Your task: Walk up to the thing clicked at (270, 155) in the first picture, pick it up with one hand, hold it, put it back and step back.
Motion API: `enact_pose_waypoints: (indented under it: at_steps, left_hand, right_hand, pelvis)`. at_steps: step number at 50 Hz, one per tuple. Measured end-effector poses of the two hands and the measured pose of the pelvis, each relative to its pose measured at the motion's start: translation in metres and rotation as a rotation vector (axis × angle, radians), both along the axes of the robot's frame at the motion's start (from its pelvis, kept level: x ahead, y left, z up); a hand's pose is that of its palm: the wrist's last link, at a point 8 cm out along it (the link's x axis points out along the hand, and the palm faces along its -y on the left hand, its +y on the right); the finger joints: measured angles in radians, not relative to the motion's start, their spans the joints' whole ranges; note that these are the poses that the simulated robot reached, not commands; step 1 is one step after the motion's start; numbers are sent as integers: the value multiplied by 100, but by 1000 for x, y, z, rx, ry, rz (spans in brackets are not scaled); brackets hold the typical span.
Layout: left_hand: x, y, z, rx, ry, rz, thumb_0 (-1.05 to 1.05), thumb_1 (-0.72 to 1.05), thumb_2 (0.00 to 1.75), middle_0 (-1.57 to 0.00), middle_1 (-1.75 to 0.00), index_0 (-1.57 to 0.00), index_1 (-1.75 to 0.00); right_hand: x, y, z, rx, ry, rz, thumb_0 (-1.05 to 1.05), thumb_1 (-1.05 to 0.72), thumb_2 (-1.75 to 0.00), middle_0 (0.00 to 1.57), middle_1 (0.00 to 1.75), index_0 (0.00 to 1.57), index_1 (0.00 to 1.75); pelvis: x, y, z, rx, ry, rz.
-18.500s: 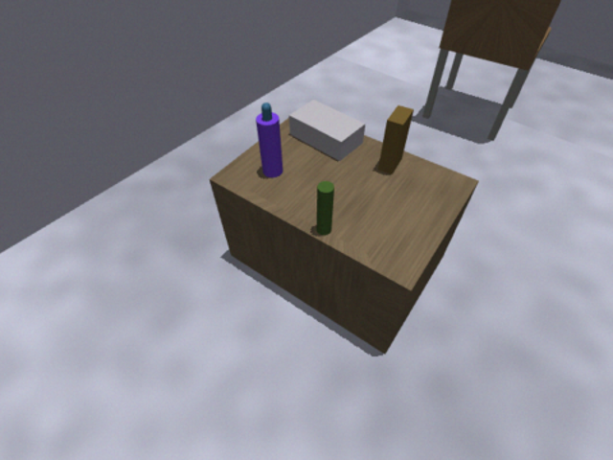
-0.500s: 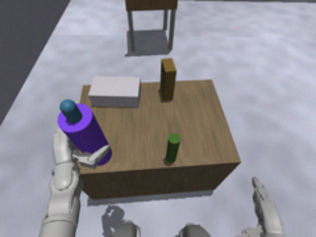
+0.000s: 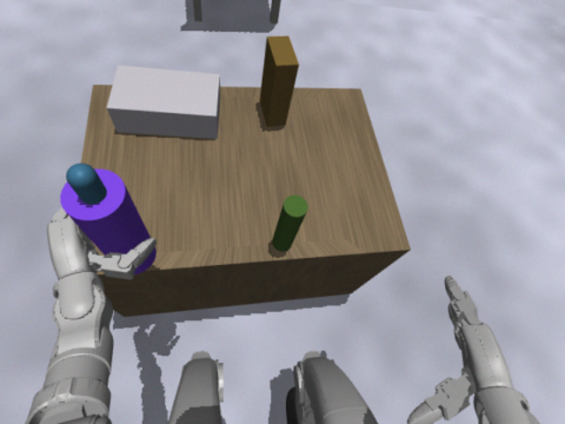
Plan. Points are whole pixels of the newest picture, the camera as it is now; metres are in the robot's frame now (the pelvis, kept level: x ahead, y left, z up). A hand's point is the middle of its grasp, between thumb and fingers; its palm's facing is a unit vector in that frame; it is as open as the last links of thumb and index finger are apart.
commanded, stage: crouch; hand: left
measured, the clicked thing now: (113, 222) +0.38 +0.21 +0.00
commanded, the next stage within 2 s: lower in 0.56 s
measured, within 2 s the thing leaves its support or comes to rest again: neither
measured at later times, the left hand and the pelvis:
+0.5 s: hand (133, 195) +0.46 +0.21 -0.07, palm faces +0.28 -0.96 -0.03, open 9.8 cm; pelvis -0.01 +0.00 -0.04, yaw -2 degrees
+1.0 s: hand (137, 203) +0.48 +0.22 -0.12, palm faces +0.25 -0.97 -0.04, open 9.8 cm; pelvis -0.01 +0.00 -0.06, yaw -2 degrees
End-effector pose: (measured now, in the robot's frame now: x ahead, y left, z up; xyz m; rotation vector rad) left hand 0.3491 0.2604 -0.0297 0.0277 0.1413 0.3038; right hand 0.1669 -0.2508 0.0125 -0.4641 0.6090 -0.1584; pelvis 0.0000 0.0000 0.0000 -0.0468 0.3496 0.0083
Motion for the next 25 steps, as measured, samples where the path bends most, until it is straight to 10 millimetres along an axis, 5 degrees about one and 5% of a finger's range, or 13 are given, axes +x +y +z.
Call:
enact_pose_waypoints:
  at_steps: [9, 17, 25]
  left_hand:
    - [37, -4, 1, 13, -48, -41, -4, -50, 112, -73, -109, -81, -116]
    - [75, -5, -13, -5, -53, -26, -4, -49, 112, -73, -109, -81, -115]
    - [80, -4, -38, -11, -25, -15, -4, -49, 112, -72, -109, -81, -116]
  right_hand:
    - [-4, 11, -18, 41, 12, -3, -1, 53, -6, 6, 5, 6, 5]
    - [-27, -2, -27, 18, 65, -57, -1, 54, -6, 6, 5, 6, 5]
    - [-29, -14, -23, -33, 60, -68, -1, 54, -6, 6, 5, 6, 5]
  pelvis:
    - [0, 5, -13, -12, 35, 2]
    - [-6, 3, -26, -12, 80, -14]
    - [-9, 0, -37, -17, 114, -21]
